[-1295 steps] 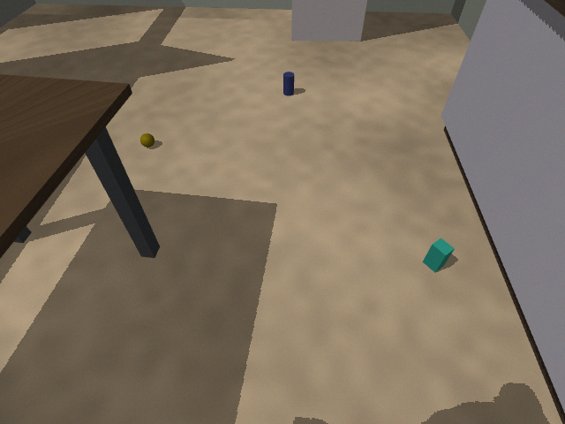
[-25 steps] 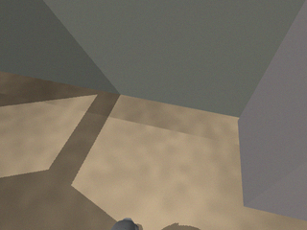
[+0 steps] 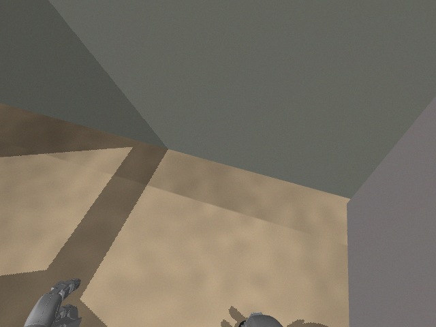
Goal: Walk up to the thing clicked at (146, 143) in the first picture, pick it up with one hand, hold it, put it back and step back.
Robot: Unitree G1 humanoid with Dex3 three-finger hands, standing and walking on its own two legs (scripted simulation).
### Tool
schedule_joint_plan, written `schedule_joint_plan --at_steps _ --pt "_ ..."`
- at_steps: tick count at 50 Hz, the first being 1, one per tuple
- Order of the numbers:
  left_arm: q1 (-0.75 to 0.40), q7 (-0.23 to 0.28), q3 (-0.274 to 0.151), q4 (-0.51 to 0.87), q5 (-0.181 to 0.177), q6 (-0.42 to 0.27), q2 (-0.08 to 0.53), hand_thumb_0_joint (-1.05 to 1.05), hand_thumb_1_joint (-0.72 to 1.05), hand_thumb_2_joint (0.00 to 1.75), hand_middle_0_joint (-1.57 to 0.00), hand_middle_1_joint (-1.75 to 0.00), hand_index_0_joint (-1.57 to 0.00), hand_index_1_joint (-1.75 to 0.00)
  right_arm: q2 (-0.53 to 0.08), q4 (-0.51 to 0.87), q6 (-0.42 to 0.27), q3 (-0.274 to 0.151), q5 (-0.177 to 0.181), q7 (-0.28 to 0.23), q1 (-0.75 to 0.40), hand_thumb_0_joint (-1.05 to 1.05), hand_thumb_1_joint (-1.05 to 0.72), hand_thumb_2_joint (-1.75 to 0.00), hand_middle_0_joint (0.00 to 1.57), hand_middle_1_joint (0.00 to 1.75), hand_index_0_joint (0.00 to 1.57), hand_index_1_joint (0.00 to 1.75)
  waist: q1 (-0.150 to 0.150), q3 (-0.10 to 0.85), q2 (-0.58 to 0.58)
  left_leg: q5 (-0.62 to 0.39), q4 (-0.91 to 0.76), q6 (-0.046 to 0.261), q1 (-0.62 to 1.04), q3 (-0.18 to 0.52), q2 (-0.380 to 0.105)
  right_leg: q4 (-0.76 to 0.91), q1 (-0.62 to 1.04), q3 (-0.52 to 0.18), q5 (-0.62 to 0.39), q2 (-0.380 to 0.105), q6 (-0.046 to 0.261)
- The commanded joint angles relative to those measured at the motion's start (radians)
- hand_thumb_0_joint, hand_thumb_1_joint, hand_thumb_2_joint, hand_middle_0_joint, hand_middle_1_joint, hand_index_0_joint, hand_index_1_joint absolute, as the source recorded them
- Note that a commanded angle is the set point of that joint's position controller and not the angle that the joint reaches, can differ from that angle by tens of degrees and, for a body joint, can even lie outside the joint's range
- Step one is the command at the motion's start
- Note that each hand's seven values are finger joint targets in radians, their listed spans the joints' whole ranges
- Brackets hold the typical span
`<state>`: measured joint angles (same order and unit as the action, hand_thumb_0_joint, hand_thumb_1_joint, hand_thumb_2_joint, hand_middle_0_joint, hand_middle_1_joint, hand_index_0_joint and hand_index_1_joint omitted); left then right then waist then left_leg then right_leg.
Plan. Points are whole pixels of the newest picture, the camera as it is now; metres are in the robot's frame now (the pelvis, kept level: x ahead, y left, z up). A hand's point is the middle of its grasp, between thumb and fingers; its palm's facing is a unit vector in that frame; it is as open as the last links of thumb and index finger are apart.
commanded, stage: walk up
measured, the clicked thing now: out of the picture -1.02 +0.69 -0.73
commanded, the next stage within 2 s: none
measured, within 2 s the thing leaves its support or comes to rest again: neither
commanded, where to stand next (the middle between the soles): +0.30 -0.03 m, yaw +65 degrees
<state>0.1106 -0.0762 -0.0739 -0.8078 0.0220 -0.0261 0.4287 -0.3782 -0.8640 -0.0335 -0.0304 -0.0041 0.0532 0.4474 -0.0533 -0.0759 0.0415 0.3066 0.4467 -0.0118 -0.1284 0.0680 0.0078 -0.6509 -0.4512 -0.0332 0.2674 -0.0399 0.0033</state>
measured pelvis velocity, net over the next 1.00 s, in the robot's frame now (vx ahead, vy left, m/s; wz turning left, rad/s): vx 0.28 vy -0.11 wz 0.75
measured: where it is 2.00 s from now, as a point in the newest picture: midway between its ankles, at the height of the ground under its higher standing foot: (222, 309)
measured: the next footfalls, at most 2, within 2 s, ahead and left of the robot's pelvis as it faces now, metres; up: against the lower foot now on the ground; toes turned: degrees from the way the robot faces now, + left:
right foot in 0.04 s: +0.16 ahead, -0.14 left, +0.00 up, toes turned +3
left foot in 0.48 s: +0.27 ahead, +0.10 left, +0.00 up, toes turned +26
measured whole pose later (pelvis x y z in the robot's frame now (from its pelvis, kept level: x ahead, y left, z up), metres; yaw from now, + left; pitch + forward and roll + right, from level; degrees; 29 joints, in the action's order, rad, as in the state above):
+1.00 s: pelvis +0.28 -0.11 -0.03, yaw +43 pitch -2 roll +2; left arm 0.16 0.02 -0.02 -0.74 0.02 0.00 0.39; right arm -0.48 -0.67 0.06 -0.11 -0.03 0.03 0.23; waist -0.01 -0.17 -0.06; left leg 0.43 1.23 -0.02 -0.57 0.06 0.03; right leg -0.78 -0.46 0.08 0.27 -0.19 -0.03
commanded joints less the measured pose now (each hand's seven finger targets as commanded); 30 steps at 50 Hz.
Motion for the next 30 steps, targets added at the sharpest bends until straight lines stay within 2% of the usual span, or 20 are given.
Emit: schedule_joint_plan --at_steps 1,2,3,4,5,6,7,10,14,18,20,22,23,24,25,26,27,28,29,30 --pt "0.144 0.025 -0.085 0.069 0.000 -0.036 0.209 0.00 0.90 0.90 -0.20 -0.30 -0.20 -0.30 -0.246 0.148 -0.038 -0.064 0.011 -0.042 -0.121 0.00 -0.90 -0.90 0.20 0.30 0.20 0.30 0.194 0.130 -0.058 -0.253 0.162 0.101 -0.263 0.164 -0.113 0.244 0.485 -0.079 -0.097 -0.031 0.065" --pt "0.219 0.038 -0.106 0.061 0.020 -0.044 0.292 0.00 0.90 0.90 -0.20 -0.30 -0.20 -0.30 -0.148 0.159 -0.037 -0.035 0.019 -0.042 -0.055 0.00 -0.90 -0.90 0.20 0.30 0.20 0.30 0.211 0.221 0.196 0.050 0.445 0.071 -0.444 0.028 0.009 0.351 0.682 -0.323 0.141 -0.276 0.111" --pt "0.170 0.047 -0.108 0.085 0.018 -0.042 0.335 0.00 0.90 0.90 -0.20 -0.30 -0.20 -0.30 -0.167 0.140 -0.027 -0.039 0.015 -0.051 -0.023 0.00 -0.90 -0.90 0.20 0.30 0.20 0.30 0.187 0.191 0.236 0.238 0.604 0.053 -0.578 -0.056 0.050 0.476 0.642 -0.535 0.363 -0.466 0.155" --pt "0.092 0.040 -0.103 0.092 0.011 -0.035 0.315 0.00 0.90 0.90 -0.20 -0.30 -0.20 -0.30 -0.263 0.112 -0.017 -0.070 -0.001 -0.057 -0.059 0.00 -0.90 -0.90 0.20 0.30 0.20 0.30 0.160 0.128 0.149 0.169 0.671 0.054 -0.569 -0.028 -0.038 0.491 0.501 -0.557 0.450 -0.479 0.203" --pt "0.055 0.037 -0.096 0.109 0.007 -0.033 0.276 0.00 0.90 0.90 -0.20 -0.30 -0.20 -0.30 -0.274 0.076 -0.018 -0.075 0.003 -0.048 -0.052 0.00 -0.90 -0.90 0.20 0.30 0.20 0.30 0.132 0.047 0.115 0.095 0.679 0.050 -0.541 -0.014 -0.057 0.503 0.411 -0.446 0.396 -0.399 0.178" --pt "0.002 0.036 -0.082 0.116 0.002 -0.036 0.234 0.00 0.90 0.90 -0.20 -0.30 -0.20 -0.30 -0.259 0.050 -0.018 -0.077 0.007 -0.034 -0.016 0.00 -0.90 -0.90 0.20 0.30 0.20 0.30 0.091 0.018 0.130 0.040 0.661 0.045 -0.498 -0.007 -0.076 0.500 0.358 -0.304 0.334 -0.331 0.149" --pt "-0.025 0.036 -0.075 0.125 0.006 -0.038 0.203 0.00 0.90 0.90 -0.20 -0.30 -0.20 -0.30 -0.247 0.032 -0.018 -0.073 0.013 -0.026 0.013 0.00 -0.90 -0.90 0.20 0.30 0.20 0.30 0.072 0.030 0.166 -0.004 0.626 0.037 -0.470 -0.023 -0.090 0.478 0.354 -0.185 0.260 -0.265 0.131" --pt "0.010 0.030 -0.071 0.119 0.004 -0.041 0.178 0.00 0.90 0.90 -0.20 -0.30 -0.20 -0.30 -0.208 0.035 -0.013 -0.064 0.009 -0.003 -0.029 0.00 -0.90 -0.90 0.20 0.30 0.20 0.30 0.086 0.008 0.168 -0.098 0.522 0.018 -0.451 -0.083 -0.085 0.473 0.342 -0.016 0.033 -0.219 0.134" --pt "0.049 0.014 -0.080 0.133 0.007 -0.029 0.188 0.00 0.90 0.90 -0.20 -0.30 -0.20 -0.30 -0.210 0.098 -0.006 -0.069 0.008 0.004 -0.120 0.00 -0.90 -0.90 0.20 0.30 0.20 0.30 0.114 -0.006 0.104 -0.145 0.338 0.007 -0.456 -0.127 -0.103 0.457 0.402 0.069 -0.135 -0.241 0.137" --pt "0.093 0.001 -0.083 0.148 0.020 -0.003 0.201 0.00 0.90 0.90 -0.20 -0.30 -0.20 -0.30 -0.218 0.132 -0.005 -0.085 0.007 -0.013 -0.152 0.00 -0.90 -0.90 0.20 0.30 0.20 0.30 0.129 -0.003 0.098 -0.168 0.232 0.024 -0.356 -0.183 -0.081 0.396 0.362 0.125 -0.156 -0.243 0.099" --pt "0.097 -0.002 -0.081 0.162 0.022 0.008 0.209 0.00 0.90 0.90 -0.20 -0.30 -0.20 -0.30 -0.226 0.136 -0.007 -0.094 0.008 -0.029 -0.113 0.00 -0.90 -0.90 0.20 0.30 0.20 0.30 0.106 0.017 0.082 -0.133 0.206 0.039 -0.252 -0.213 -0.052 0.305 0.315 0.138 -0.232 -0.247 0.096" --pt "0.087 0.002 -0.073 0.178 0.006 0.018 0.214 0.00 0.90 0.90 -0.20 -0.30 -0.20 -0.30 -0.238 0.127 -0.009 -0.104 -0.005 -0.053 -0.008 0.00 -0.90 -0.90 0.20 0.30 0.20 0.30 0.028 0.088 0.014 -0.142 0.112 0.082 -0.017 -0.236 0.012 0.033 0.215 0.198 -0.439 -0.213 0.068" --pt "0.115 0.007 -0.058 0.183 0.000 0.020 0.184 0.00 0.90 0.90 -0.20 -0.30 -0.20 -0.30 -0.265 0.119 -0.012 -0.117 -0.017 -0.068 0.065 0.00 -0.90 -0.90 0.20 0.30 0.20 0.30 -0.014 0.156 -0.070 -0.103 0.070 0.129 0.163 -0.176 0.022 -0.191 0.107 0.229 -0.412 -0.164 0.039" --pt "0.165 0.008 -0.048 0.189 -0.006 0.022 0.144 0.00 0.90 0.90 -0.20 -0.30 -0.20 -0.30 -0.331 0.144 -0.014 -0.137 -0.028 -0.084 0.108 0.00 -0.90 -0.90 0.20 0.30 0.20 0.30 -0.042 0.182 -0.214 0.004 -0.012 0.220 0.311 0.131 -0.158 -0.459 -0.113 0.239 -0.059 -0.054 -0.014" --pt "0.163 0.007 -0.039 0.211 0.003 0.022 0.119 0.00 0.90 0.90 -0.20 -0.30 -0.20 -0.30 -0.395 0.183 -0.016 -0.147 -0.034 -0.100 0.099 0.00 -0.90 -0.90 0.20 0.30 0.20 0.30 -0.021 0.175 -0.229 -0.220 -0.022 0.317 0.358 0.524 -0.390 -0.616 -0.335 0.149 0.337 0.024 -0.056" --pt "0.129 0.015 -0.049 0.218 -0.004 0.031 0.211 0.00 0.90 0.90 -0.20 -0.30 -0.20 -0.30 -0.414 0.191 -0.017 -0.153 0.005 -0.104 0.097 0.00 -0.90 -0.90 0.20 0.30 0.20 0.30 -0.040 0.219 -0.137 -0.233 -0.090 0.416 0.333 0.662 -0.488 -0.736 -0.351 -0.016 0.311 -0.030 -0.054" --pt "0.148 0.021 -0.032 0.211 0.000 0.041 0.229 0.00 0.90 0.90 -0.20 -0.30 -0.20 -0.30 -0.401 0.194 -0.025 -0.148 0.006 -0.115 0.070 0.00 -0.90 -0.90 0.20 0.30 0.20 0.30 -0.011 0.191 -0.041 -0.214 -0.089 0.368 0.273 0.580 -0.455 -0.715 -0.324 -0.068 0.249 -0.066 -0.013" --pt "0.171 0.023 -0.032 0.190 0.000 0.041 0.225 0.00 0.90 0.90 -0.20 -0.30 -0.20 -0.30 -0.363 0.207 -0.030 -0.128 0.003 -0.120 0.020 0.00 -0.90 -0.90 0.20 0.30 0.20 0.30 0.020 0.134 -0.017 -0.220 -0.077 0.303 0.173 0.425 -0.369 -0.660 -0.292 -0.075 0.200 -0.090 -0.002" --pt "0.195 0.027 -0.037 0.167 -0.004 0.040 0.221 0.00 0.90 0.90 -0.20 -0.30 -0.20 -0.30 -0.324 0.210 -0.030 -0.110 0.010 -0.123 -0.029 0.00 -0.90 -0.90 0.20 0.30 0.20 0.30 0.054 0.080 -0.038 -0.326 -0.049 0.248 0.063 0.318 -0.298 -0.583 -0.235 -0.056 0.186 -0.100 -0.004" --pt "0.232 0.029 -0.038 0.147 -0.013 0.044 0.216 0.00 0.90 0.90 -0.20 -0.30 -0.20 -0.30 -0.306 0.223 -0.034 -0.100 0.008 -0.117 -0.061 0.00 -0.90 -0.90 0.20 0.30 0.20 0.30 0.072 0.046 -0.094 -0.396 -0.017 0.215 -0.046 0.211 -0.247 -0.492 -0.150 -0.047 0.171 -0.099 -0.002"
